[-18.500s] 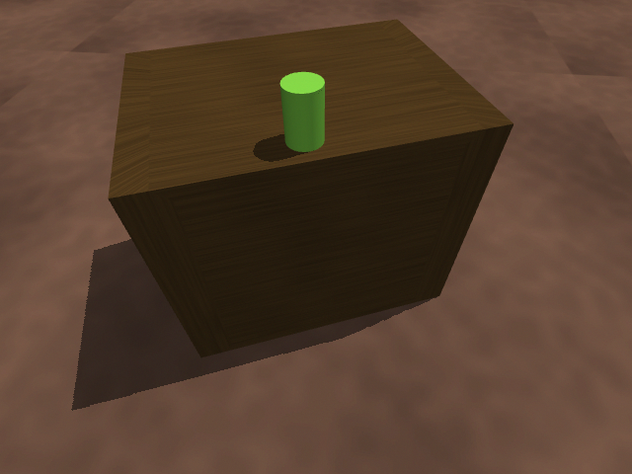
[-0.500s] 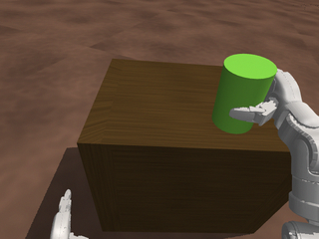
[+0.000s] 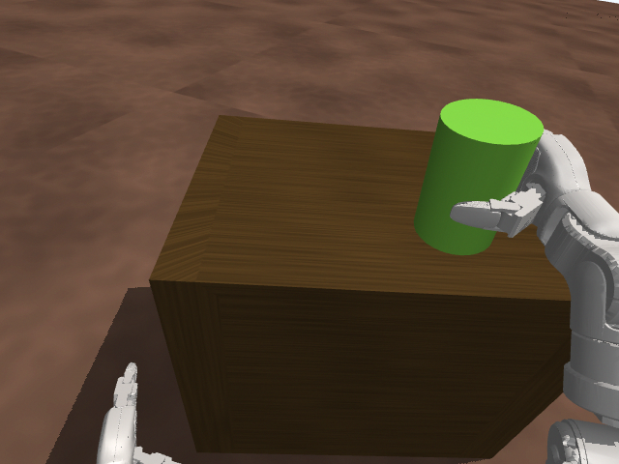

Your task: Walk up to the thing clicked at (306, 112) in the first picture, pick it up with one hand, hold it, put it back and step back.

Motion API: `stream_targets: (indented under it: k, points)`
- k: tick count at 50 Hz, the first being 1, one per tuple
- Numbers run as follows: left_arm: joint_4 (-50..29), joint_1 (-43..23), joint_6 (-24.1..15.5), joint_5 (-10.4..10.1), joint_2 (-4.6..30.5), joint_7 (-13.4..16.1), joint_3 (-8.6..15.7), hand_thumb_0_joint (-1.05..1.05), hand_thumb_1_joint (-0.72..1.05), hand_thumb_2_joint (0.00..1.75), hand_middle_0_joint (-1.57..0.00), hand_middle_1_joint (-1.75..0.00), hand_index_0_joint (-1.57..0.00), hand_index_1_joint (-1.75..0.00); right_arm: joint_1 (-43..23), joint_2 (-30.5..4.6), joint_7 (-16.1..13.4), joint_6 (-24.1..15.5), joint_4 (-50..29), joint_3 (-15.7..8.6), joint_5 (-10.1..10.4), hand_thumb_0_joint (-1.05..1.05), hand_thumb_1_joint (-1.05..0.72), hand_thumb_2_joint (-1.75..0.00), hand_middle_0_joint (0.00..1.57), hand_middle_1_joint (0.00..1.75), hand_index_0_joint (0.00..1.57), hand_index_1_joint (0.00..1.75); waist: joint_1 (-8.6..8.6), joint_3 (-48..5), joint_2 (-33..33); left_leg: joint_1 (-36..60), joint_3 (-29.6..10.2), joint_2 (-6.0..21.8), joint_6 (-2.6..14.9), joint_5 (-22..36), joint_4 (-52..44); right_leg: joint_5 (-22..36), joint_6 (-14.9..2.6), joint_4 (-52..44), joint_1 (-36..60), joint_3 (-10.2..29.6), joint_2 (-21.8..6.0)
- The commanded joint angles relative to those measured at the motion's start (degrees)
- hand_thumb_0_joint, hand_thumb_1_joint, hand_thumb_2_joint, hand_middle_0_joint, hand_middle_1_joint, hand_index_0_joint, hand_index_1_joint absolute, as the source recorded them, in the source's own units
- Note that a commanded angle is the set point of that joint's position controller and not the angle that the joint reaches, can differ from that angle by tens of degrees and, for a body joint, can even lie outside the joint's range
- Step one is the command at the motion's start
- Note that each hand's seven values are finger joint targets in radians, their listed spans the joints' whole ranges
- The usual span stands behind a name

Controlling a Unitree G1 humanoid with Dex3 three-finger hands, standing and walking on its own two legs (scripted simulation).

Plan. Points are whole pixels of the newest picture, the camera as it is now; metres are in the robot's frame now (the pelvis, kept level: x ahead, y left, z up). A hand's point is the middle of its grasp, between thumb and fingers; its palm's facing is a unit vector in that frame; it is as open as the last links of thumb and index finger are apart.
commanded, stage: crouch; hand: right
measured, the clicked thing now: (469, 180) +0.32 -0.13 +0.28
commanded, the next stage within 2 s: lower in 1.24 s
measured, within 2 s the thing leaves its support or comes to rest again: neither
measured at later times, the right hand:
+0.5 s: hand (460, 201) +0.38 -0.16 +0.22, palm faces +0.05 +1.00 -0.06, open 12.0 cm
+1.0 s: hand (441, 210) +0.42 -0.16 +0.17, palm faces +0.06 +1.00 -0.06, open 12.0 cm
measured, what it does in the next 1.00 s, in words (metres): stands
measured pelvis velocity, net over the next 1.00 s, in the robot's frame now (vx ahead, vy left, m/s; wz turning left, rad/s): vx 0.01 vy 0.00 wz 0.02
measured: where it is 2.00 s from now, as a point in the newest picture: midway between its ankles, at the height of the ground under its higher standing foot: outside the picture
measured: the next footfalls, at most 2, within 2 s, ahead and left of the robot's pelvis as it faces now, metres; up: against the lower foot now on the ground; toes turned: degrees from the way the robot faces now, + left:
none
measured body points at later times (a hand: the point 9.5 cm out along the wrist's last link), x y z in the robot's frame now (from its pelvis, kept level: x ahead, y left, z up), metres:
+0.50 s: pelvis +0.00 +0.00 +0.00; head -0.03 +0.03 +0.45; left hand +0.18 +0.26 -0.06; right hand +0.37 -0.21 +0.22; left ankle +0.04 +0.12 -0.72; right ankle +0.04 -0.13 -0.72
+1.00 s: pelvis +0.01 +0.00 +0.00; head +0.00 +0.01 +0.45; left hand +0.18 +0.26 -0.05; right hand +0.41 -0.22 +0.18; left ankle +0.04 +0.12 -0.72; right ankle +0.04 -0.13 -0.72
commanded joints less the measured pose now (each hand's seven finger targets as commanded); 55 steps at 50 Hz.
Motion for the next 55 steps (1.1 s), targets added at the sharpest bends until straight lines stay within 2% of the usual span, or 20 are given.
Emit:
stream_targets:
  k: [1, 6, 9, 12, 14, 17, 19, 21, 22, 24, 26, 30, 34, 36, 40, 42, 46, 49, 52, 55]
  points:
    - [-10.46, -5.22, -2.67, -0.01, 7.11, 0.21, 3.7, 0.0, -0.52, 0.04, -0.04, -0.05, -0.05, -0.05, -33.88, -17.65, -1.59, -8.6, -19.19, -14.05, 2.01, 0.0, 0.08, -1.27, 1.21, 1.39, 1.26, 1.39, -0.69, -15.1, 4.54, 1.67, 1.68, -1.12, -0.87, 5.91, -7.85, 5.5, -1.92, -5.97, 7.08, -1.41, 1.91]
    - [-10.48, -5.67, -2.62, -0.06, 8.18, 0.01, 5.77, 0.0, -0.53, 0.05, -0.04, -0.05, -0.05, -0.05, -32.25, -14.98, -3.56, -9.56, -19.05, -13.09, 2.7, 0.0, -0.01, -1.29, 1.23, 1.42, 1.29, 1.42, -0.15, -11.25, 4.0, -0.92, 1.8, -1.53, -0.62, 3.16, -7.54, 1.99, -1.98, -6.65, 5.23, -1.21, 1.5]
    - [-9.64, -5.92, -2.29, 0.09, 5.51, -0.03, 3.14, 0.0, -0.54, 0.05, -0.04, -0.05, -0.04, -0.05, -32.62, -13.79, -3.85, -9.99, -18.65, -11.26, 1.82, 0.0, 0.04, -1.28, 1.22, 1.41, 1.28, 1.41, -0.52, -11.63, 3.92, -0.7, 1.36, -1.21, -0.6, 4.28, -7.48, 3.38, -2.0, -6.02, 5.83, -1.37, 1.45]
    - [-11.65, -7.97, -2.3, 0.46, 6.38, 0.48, 3.09, 0.0, -0.54, 0.05, -0.04, -0.05, -0.04, -0.05, -34.52, -11.55, -3.79, -10.34, -17.33, -7.6, 0.64, 0.0, 0.06, -1.29, 1.21, 1.42, 1.27, 1.42, 0.23, -15.14, 4.07, 0.7, 1.28, -1.19, -0.47, 7.93, -6.75, 7.31, -1.85, -5.3, 8.05, -1.11, 1.34]
    - [-11.28, -9.43, -2.45, 0.62, 8.72, 1.22, 4.39, 0.0, -0.53, 0.04, -0.04, -0.05, -0.05, -0.04, -35.33, -12.31, -3.64, -10.45, -14.4, -7.22, -0.1, 0.0, 0.05, -1.31, 1.22, 1.44, 1.29, 1.44, 0.32, -16.04, 3.87, 0.99, 1.22, -1.06, -0.45, 8.91, -6.58, 8.46, -1.76, -5.05, 8.78, -0.86, 1.28]
    - [-8.87, -11.0, -2.8, 0.59, 6.23, 1.34, 1.65, 0.0, -0.53, 0.04, -0.04, -0.05, -0.05, -0.04, -37.58, -10.38, -2.99, -11.93, -9.34, -4.8, -0.74, 0.0, 0.02, -1.32, 1.25, 1.46, 1.31, 1.46, 0.21, -13.43, 2.66, -0.27, 1.12, -1.09, -0.5, 5.58, -7.09, 4.83, -1.68, -5.6, 6.84, -0.77, 1.2]
    - [-6.65, -9.9, -3.05, 0.77, 4.76, 1.42, 0.38, 0.0, -0.52, 0.04, -0.05, -0.05, -0.05, -0.04, -39.3, -10.85, -2.79, -13.55, -5.57, -4.53, -1.45, 0.0, 0.03, -1.34, 1.25, 1.47, 1.32, 1.47, 0.94, -12.74, 1.86, -1.95, 0.95, -1.14, -0.39, 4.06, -7.25, 2.87, -1.59, -5.77, 6.24, -0.75, 1.1]
    - [-8.24, -7.39, -3.8, 1.23, 9.67, 1.94, 4.43, 0.0, -0.52, 0.03, -0.05, -0.05, -0.06, -0.04, -36.76, -13.33, -2.68, -15.05, 1.12, -7.1, -1.73, 0.0, 0.03, -1.35, 1.26, 1.48, 1.33, 1.48, 2.31, -14.53, 5.61, -1.47, 1.0, -1.11, -0.86, 5.5, -7.16, 3.46, -1.97, -5.26, 6.72, -0.81, 1.03]
    - [-6.72, -5.23, -3.87, 1.24, 8.5, 1.67, 3.82, 0.0, -0.51, 0.03, -0.05, -0.05, -0.06, -0.04, -35.48, -13.93, -2.52, -15.87, 2.57, -7.75, -1.74, 0.0, 0.02, -1.35, 1.26, 1.48, 1.33, 1.48, 2.07, -14.51, 4.27, -1.35, 1.15, -0.98, -0.95, 6.43, -6.9, 4.01, -2.0, -4.81, 6.2, -1.07, 1.14]
    - [-8.48, -3.63, -4.41, 1.4, 8.84, 1.52, 4.53, 0.0, -0.51, 0.03, -0.05, -0.05, -0.06, -0.04, -41.11, -14.93, -2.75, -18.98, -2.53, -7.79, -1.66, 0.0, 0.03, -1.35, 1.26, 1.48, 1.33, 1.48, 2.52, -17.02, 3.61, -1.59, 1.07, -1.03, -0.87, 7.46, -6.23, 4.8, -2.0, -4.39, 7.53, -1.28, 1.04]
    - [-8.39, -3.03, -4.81, 1.33, 5.24, 1.25, 1.73, 0.0, -0.51, 0.04, -0.05, -0.05, -0.06, -0.04, -41.89, -17.23, -3.25, -22.34, -6.22, -9.2, -1.76, 0.0, 0.03, -1.34, 1.27, 1.47, 1.33, 1.47, 1.23, -16.99, 2.5, -1.71, 0.88, -1.01, -0.58, 7.78, -5.42, 5.3, -2.1, -3.98, 6.75, -1.38, 1.07]
    - [-12.49, -4.32, -5.73, 1.59, 5.98, 1.93, 2.59, 0.0, -0.52, 0.04, -0.05, -0.05, -0.05, -0.04, -38.71, -17.24, -3.83, -26.99, -6.65, -10.09, -0.69, 0.0, 0.04, -1.31, 1.24, 1.44, 1.3, 1.44, 1.31, -20.21, 4.46, 0.35, 0.24, -0.79, -0.87, 9.99, -4.71, 7.05, -2.44, -2.66, 6.1, -1.41, 1.03]
    - [-12.4, -8.54, -5.22, 1.98, 8.48, 3.19, 3.96, 0.0, -0.52, 0.04, -0.05, -0.05, -0.05, -0.04, -39.56, -16.39, -4.71, -29.83, -6.36, -7.66, -1.25, 0.0, 0.05, -1.29, 1.23, 1.42, 1.29, 1.42, 1.17, -21.75, 0.55, -1.16, -0.41, -0.8, -0.33, 10.67, -3.93, 8.0, -1.84, -2.17, 7.86, -1.17, 0.68]
    - [-11.63, -8.81, -4.53, 2.1, 5.59, 3.3, 1.02, 0.0, -0.52, 0.04, -0.04, -0.05, -0.05, -0.04, -41.05, -15.14, -5.13, -31.13, -5.62, -5.92, -1.88, 0.0, 0.06, -1.3, 1.23, 1.43, 1.29, 1.43, 0.8, -22.15, -2.13, -2.19, 0.01, -1.05, 0.19, 10.06, -3.42, 8.04, -1.44, -2.33, 7.64, -0.75, 0.31]
    - [-14.05, -9.8, -3.6, 2.24, 4.73, 3.75, -0.41, 0.0, -0.52, 0.04, -0.05, -0.05, -0.05, -0.04, -39.98, -12.96, -4.89, -32.84, 0.0, -4.42, -2.17, 0.0, 0.09, -1.29, 1.2, 1.41, 1.27, 1.41, 2.23, -23.74, 1.51, -1.29, 0.18, -1.36, -0.1, 10.75, -3.29, 8.21, -1.58, -2.25, 8.09, -0.58, -0.06]
    - [-13.97, -6.35, -3.25, 2.4, 7.48, 4.0, 1.87, 0.0, -0.52, 0.04, -0.05, -0.05, -0.06, -0.04, -39.54, -13.43, -4.55, -33.41, 5.07, -4.61, -2.45, 0.0, 0.09, -1.29, 1.2, 1.41, 1.27, 1.41, 3.46, -20.96, 2.04, -2.73, 0.95, -1.7, -0.14, 8.8, -3.75, 6.04, -1.59, -3.13, 7.01, -0.43, -0.3]
    - [-12.69, -0.21, -2.61, 2.28, 7.68, 3.52, 3.42, 0.0, -0.51, 0.03, -0.05, -0.05, -0.06, -0.04, -40.58, -15.14, -4.05, -35.31, 10.8, -6.46, -2.93, 0.0, 0.1, -1.27, 1.19, 1.39, 1.25, 1.39, 4.81, -17.96, 2.94, -4.09, 0.54, -1.46, -0.54, 10.11, -4.05, 6.08, -1.95, -2.93, 5.87, -1.3, 0.13]
    - [-11.72, 2.06, -2.35, 2.12, 5.82, 2.5, 2.85, 0.0, -0.52, 0.03, -0.05, -0.05, -0.06, -0.04, -44.71, -14.37, -3.67, -37.5, 10.79, -5.86, -3.4, 0.0, 0.11, -1.23, 1.14, 1.35, 1.2, 1.35, 5.18, -18.26, 0.82, -6.3, 0.5, -1.63, -0.2, 10.74, -3.57, 7.46, -1.49, -3.03, 7.56, -1.24, -0.14]
    - [-12.04, -0.44, -2.71, 1.95, 4.27, 1.6, 1.84, 0.0, -0.52, 0.03, -0.05, -0.05, -0.06, -0.04, -45.71, -14.63, -3.32, -39.47, 14.83, -5.97, -3.82, 0.0, 0.1, -1.21, 1.13, 1.33, 1.19, 1.33, 4.66, -16.22, -0.12, -6.35, 0.54, -1.62, 0.0, 10.2, -3.27, 7.02, -1.43, -2.9, 5.14, -1.19, -0.12]
    - [-19.62, -5.74, -3.15, 2.08, 7.48, 1.37, 3.55, 0.0, -0.52, 0.03, -0.05, -0.05, -0.05, -0.04, -49.32, -14.43, -3.33, -41.45, 15.05, -5.26, -4.47, 0.0, 0.1, -1.2, 1.12, 1.32, 1.18, 1.32, 5.18, -23.12, 2.06, -3.98, 0.26, -1.71, -0.04, 13.08, -2.37, 10.02, -1.64, -1.58, 7.0, -1.14, -0.19]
